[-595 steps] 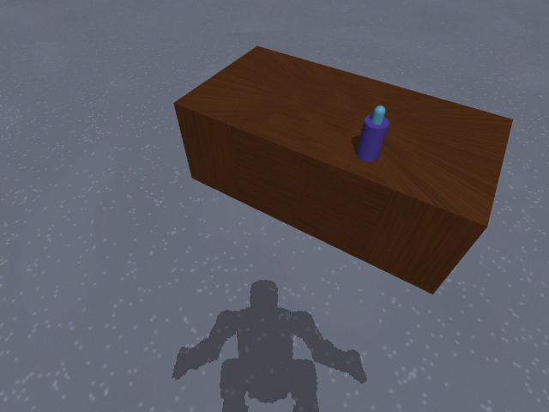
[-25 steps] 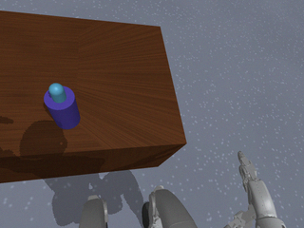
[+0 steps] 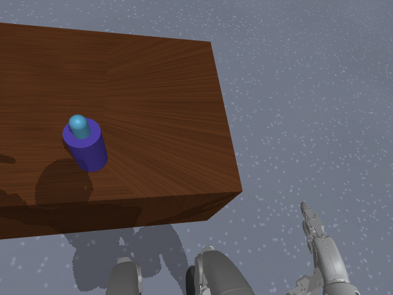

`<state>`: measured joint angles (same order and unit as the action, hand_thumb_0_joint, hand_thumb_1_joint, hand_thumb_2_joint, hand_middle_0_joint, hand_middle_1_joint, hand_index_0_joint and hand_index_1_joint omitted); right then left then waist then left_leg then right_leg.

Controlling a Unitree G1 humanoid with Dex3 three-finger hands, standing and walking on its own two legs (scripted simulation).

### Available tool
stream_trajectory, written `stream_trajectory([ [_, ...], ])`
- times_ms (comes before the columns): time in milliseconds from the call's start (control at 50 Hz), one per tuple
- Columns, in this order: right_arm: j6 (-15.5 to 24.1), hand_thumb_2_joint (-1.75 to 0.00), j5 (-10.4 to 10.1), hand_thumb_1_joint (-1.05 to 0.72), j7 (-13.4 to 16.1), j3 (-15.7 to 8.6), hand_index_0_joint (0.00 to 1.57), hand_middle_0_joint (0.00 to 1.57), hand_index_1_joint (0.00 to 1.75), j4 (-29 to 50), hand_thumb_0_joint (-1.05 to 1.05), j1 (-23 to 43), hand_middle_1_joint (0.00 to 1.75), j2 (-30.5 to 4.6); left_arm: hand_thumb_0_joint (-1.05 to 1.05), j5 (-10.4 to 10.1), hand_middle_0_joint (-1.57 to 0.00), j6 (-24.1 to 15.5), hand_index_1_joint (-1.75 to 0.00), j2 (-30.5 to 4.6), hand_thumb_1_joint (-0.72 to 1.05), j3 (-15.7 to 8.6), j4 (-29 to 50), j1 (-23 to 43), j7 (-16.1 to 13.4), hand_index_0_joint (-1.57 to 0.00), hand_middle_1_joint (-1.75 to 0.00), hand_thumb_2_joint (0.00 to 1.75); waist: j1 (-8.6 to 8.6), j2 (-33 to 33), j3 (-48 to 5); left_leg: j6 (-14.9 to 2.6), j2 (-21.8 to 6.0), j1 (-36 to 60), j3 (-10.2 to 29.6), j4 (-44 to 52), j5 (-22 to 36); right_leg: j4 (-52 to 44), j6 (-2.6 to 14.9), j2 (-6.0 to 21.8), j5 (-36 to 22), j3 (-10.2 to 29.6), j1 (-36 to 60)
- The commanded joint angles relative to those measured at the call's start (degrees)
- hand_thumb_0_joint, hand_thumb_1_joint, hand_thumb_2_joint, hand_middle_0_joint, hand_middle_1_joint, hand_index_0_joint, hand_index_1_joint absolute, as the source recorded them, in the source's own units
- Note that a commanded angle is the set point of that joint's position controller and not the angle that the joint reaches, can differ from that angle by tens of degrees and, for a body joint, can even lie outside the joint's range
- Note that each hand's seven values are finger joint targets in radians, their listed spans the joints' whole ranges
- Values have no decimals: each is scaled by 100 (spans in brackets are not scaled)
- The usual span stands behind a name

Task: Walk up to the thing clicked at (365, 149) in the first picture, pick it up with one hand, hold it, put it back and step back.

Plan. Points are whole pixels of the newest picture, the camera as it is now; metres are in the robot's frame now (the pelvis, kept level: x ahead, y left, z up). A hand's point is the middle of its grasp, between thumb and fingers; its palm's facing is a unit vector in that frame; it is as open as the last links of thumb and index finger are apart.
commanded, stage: go down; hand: left
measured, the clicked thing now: (85, 141) +0.49 +0.20 -0.12
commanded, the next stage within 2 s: none
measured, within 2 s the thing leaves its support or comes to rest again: neither
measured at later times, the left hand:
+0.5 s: hand out of the picture +0.43 +0.38 +0.08, palm faces +0.22 -0.98 +0.00, open 17.6 cm
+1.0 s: hand out of the picture +0.43 +0.38 +0.10, palm faces +0.22 -0.98 +0.02, open 17.6 cm
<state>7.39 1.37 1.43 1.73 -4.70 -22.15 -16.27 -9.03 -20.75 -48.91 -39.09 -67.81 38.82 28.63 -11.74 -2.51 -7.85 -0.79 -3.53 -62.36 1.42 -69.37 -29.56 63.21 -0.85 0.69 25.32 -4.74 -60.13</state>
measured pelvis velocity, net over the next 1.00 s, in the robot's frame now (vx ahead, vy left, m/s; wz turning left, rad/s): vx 0.01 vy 0.00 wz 0.01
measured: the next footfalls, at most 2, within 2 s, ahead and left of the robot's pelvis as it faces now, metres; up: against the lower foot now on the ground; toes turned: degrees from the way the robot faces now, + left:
none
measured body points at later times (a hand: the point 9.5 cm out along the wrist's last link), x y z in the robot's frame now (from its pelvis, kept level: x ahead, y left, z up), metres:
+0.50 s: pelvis +0.01 +0.00 +0.01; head +0.13 +0.06 +0.44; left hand +0.42 +0.43 +0.09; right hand +0.17 -0.25 +0.00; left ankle +0.03 +0.10 -0.64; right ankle +0.04 -0.14 -0.64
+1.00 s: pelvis +0.01 +0.00 +0.02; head +0.13 +0.06 +0.45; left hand +0.41 +0.43 +0.10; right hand +0.18 -0.25 +0.00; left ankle +0.03 +0.10 -0.64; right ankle +0.04 -0.14 -0.64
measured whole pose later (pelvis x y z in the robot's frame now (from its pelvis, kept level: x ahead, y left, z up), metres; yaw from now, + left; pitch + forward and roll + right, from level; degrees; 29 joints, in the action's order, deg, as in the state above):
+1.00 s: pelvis +0.01 +0.00 +0.02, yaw +1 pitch +21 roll -4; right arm 7.5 0.5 2.5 2.2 -13.0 -19.5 -15.7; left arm -11.0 -18.5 -48.2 -38.7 -66.3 36.7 31.7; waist -9.0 -2.3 -7.8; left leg -0.7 -3.0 -55.8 1.2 -63.4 -28.4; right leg 57.6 -1.0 1.0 24.4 -4.6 -53.7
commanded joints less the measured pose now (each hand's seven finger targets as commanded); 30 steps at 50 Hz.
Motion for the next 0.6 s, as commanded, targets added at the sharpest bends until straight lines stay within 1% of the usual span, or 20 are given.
stream_trajectory([
  [0,267,-5,-67,54,135,-603,5,5,5,890,0,-161,5,-1024,0,-121,-4,-350,-8,-2374,-61,-309,1388,1897,-3,-4,-7,10,287,1823,-2592,155,227,2500,172,1032,1916,-704,296,-172,-1023,149,931],
  [40,275,-5,-71,54,148,-618,5,5,5,798,0,-151,5,-1053,0,-148,-4,-255,-8,-1983,-61,-127,891,1520,32,-4,-8,10,228,1601,-2306,151,219,2373,192,1109,1733,-750,294,-182,-924,134,865],
  [60,287,-5,-81,54,143,-526,5,5,5,870,0,-91,5,-989,0,-195,-4,-276,-8,-2021,-61,-130,1149,1690,41,-4,-7,10,258,1649,-2346,151,219,2346,200,1108,1748,-752,284,-178,-949,146,901],
  [80,286,-5,-79,53,166,-588,5,5,5,803,0,-198,5,-1054,0,-204,-4,-317,-7,-2410,-61,-370,1474,1845,19,-4,-7,9,309,1755,-2588,131,234,2480,157,1063,1909,-761,277,-168,-1089,174,1072],
  [100,274,-5,-89,54,191,-673,5,5,5,808,0,-102,5,-1109,0,-187,-4,-312,-7,-2468,-61,-356,1438,1881,20,-5,-7,9,286,1784,-2633,133,236,2504,163,1070,1890,-774,274,-164,-1082,176,1075],
  [160,278,-6,-83,53,170,-538,5,5,5,725,0,-193,5,-963,0,-159,-4,-207,-8,-2120,-61,-175,1080,1640,90,-5,-8,10,258,1630,-2506,110,244,2475,145,1076,1967,-821,276,-164,-1154,184,1090],
  [240,285,-6,-99,53,189,-538,5,5,5,679,0,-165,5,-1028,0,-230,-4,-169,-8,-2168,-61,-203,1209,1587,136,-4,-8,10,294,1662,-2503,131,226,2573,173,1133,2126,-845,277,-166,-1226,150,1109],
  [280,286,-6,-103,53,178,-558,5,5,5,539,0,-144,5,-1012,0,-226,-4,-170,-8,-2316,-61,-290,1429,1669,120,-4,-7,10,376,1872,-2605,172,207,2836,204,1165,2399,-836,289,-160,-1267,139,1037],
  [320,295,-6,-105,53,186,-588,5,5,5,593,0,-88,5,-1036,0,-239,-4,-141,-8,-2119,-61,-198,1300,1563,175,-4,-8,10,320,1757,-2579,180,167,2964,231,1179,2573,-857,280,-188,-1337,104,1005],
  [360,276,-6,-91,53,157,-493,5,5,5,275,0,-202,5,-965,0,-236,-4,-125,-8,-2169,-61,-200,1475,1618,150,-4,-7,10,421,1903,-2431,217,160,3011,265,1227,2719,-844,290,-188,-1306,75,868],
  [380,279,-6,-88,53,155,-524,5,5,5,342,0,-114,5,-987,0,-254,-4,-107,-8,-2126,-61,-218,1291,1488,162,-4,-8,10,394,1901,-2506,221,146,3071,279,1221,2795,-861,289,-187,-1317,68,874],
  [400,287,-6,-95,53,159,-595,5,5,5,365,0,-85,5,-1056,0,-251,-4,-136,-8,-2323,-61,-315,1681,1664,125,-4,-8,10,445,1912,-2507,222,156,3071,281,1266,2693,-868,293,-187,-1268,71,943],
  [420,306,-6,-94,53,174,-693,5,5,5,537,0,-2,5,-1158,0,-247,-4,-130,-7,-2265,-61,-308,1585,1628,146,-4,-7,9,402,1877,-2728,234,132,3239,302,1278,2780,-890,293,-198,-1313,62,1000],
  [440,299,-6,-88,53,176,-662,5,5,5,488,0,-48,5,-1099,0,-205,-4,-113,-8,-2201,-61,-209,1563,1631,145,-4,-8,10,345,1846,-2591,208,152,3174,259,1276,2647,-936,284,-190,-1310,89,1059],
  [460,286,-6,-90,53,162,-555,5,5,5,321,0,-157,5,-995,0,-223,-4,-82,-8,-2100,-61,-231,1452,1515,153,-5,-8,9,378,1775,-2506,197,159,3100,263,1296,2663,-945,284,-182,-1342,93,1089],
  [480,282,-6,-100,53,163,-594,5,5,5,216,0,-95,5,-996,0,-248,-4,-95,-8,-2093,-61,-191,1547,1613,166,-4,-8,10,416,1835,-2391,204,167,3034,255,1330,2591,-953,288,-183,-1285,98,1042],
  [500,283,-6,-100,53,163,-514,5,5,5,203,0,-52,5,-938,0,-280,-4,-81,-8,-2038,-61,-187,1471,1592,176,-5,-8,9,405,1808,-2386,190,176,3012,245,1324,2577,-976,280,-174,-1295,106,1062],
  [540,298,-6,-109,52,180,-576,5,5,5,275,0,-21,5,-1031,0,-288,-4,-54,-8,-2128,-61,-238,1470,1541,188,-5,-8,9,404,1735,-2504,184,152,3117,260,1332,2714,-995,272,-187,-1365,96,1121],
  [560,282,-6,-103,53,160,-511,5,5,5,139,0,-112,5,-944,0,-255,-4,-30,-8,-2167,-61,-239,1455,1522,178,-4,-8,10,430,1782,-2495,171,183,3062,231,1318,2691,-1008,275,-166,-1392,112,1174],
  [580,286,-6,-112,53,167,-536,5,5,5,250,0,-24,5,-988,0,-255,-4,-21,-8,-2019,-61,-158,1361,1484,194,-4,-7,10,413,1652,-2343,171,180,3013,235,1372,2566,-1030,271,-181,-1335,104,1153],
])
